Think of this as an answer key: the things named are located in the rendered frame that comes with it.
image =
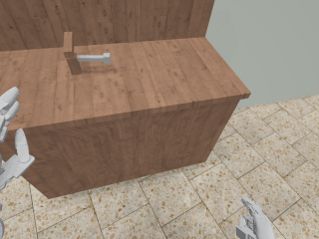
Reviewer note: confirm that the tap lever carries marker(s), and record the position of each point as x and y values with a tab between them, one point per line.
106	58

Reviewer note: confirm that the counter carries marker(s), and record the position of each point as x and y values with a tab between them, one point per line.
161	104

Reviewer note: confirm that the robot left hand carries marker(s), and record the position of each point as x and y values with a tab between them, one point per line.
17	164

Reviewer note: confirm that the robot right hand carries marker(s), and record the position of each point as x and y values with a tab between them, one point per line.
257	228

